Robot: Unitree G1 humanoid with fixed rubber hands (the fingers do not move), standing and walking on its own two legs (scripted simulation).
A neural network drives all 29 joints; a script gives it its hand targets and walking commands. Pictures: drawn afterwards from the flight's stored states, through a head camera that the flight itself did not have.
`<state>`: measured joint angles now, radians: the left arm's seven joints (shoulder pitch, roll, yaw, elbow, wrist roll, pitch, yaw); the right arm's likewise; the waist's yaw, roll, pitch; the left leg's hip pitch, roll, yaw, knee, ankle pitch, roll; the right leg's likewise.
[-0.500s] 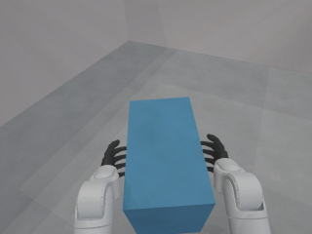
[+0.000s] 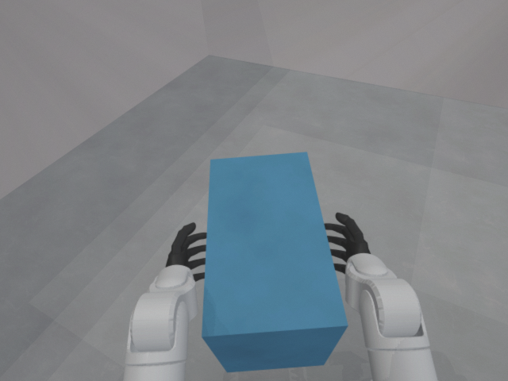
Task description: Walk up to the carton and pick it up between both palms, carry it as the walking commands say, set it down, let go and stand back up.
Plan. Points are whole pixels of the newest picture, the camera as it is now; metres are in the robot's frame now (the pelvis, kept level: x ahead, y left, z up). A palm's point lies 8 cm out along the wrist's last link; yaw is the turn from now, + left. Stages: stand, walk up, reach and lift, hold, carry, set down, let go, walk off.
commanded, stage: carry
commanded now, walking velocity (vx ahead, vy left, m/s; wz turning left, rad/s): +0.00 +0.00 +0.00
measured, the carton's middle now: (267, 262) +0.33 +0.00 +0.00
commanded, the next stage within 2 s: hold in 1.28 s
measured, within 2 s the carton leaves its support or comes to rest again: neither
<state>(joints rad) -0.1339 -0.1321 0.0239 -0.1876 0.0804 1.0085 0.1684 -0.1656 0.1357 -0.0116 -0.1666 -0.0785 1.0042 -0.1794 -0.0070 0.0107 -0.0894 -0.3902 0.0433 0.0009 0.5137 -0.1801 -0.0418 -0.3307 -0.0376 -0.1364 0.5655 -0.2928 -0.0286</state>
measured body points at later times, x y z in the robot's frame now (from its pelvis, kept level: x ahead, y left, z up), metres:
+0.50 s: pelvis +0.00 +0.00 +0.00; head -0.01 +0.00 +0.45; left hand +0.29 +0.13 +0.06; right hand +0.30 -0.13 +0.06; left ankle +0.05 +0.15 -0.73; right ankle +0.00 -0.09 -0.73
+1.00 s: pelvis +0.00 +0.00 +0.00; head -0.01 +0.00 +0.45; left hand +0.30 +0.13 +0.06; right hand +0.30 -0.13 +0.06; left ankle +0.05 +0.15 -0.73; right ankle +0.00 -0.09 -0.73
